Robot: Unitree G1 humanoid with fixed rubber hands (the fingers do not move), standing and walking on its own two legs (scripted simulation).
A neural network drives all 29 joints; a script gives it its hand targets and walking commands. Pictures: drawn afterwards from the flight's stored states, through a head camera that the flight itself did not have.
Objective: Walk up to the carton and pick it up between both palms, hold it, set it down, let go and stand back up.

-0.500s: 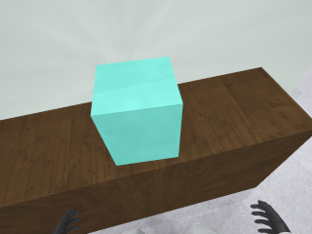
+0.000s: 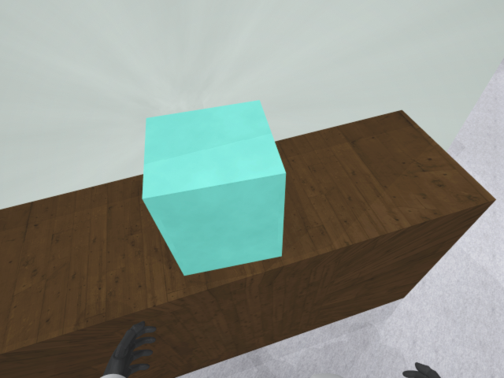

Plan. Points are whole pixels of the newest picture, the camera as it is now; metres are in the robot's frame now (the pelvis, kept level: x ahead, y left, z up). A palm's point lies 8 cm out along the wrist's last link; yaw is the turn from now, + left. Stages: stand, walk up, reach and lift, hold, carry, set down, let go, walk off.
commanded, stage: walk up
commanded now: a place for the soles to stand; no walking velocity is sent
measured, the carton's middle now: (219, 193) +0.44 +0.08 +0.01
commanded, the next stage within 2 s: reach and lift in 0.42 s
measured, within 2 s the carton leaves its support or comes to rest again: neither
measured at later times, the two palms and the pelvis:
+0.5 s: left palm out of the picture +0.12 +0.25 -0.09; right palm out of the picture +0.12 -0.26 -0.09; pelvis +0.00 -0.01 +0.00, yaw +2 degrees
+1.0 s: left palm (120, 353) +0.17 +0.23 -0.04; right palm (423, 348) +0.16 -0.23 -0.04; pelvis +0.02 -0.03 +0.02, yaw +3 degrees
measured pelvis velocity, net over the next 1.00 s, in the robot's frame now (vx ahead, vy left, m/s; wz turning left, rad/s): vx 0.02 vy -0.03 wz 0.05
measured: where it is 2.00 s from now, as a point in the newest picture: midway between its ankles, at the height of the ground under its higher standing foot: outside the picture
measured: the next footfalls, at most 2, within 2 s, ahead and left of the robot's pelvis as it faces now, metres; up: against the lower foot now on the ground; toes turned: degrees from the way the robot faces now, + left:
none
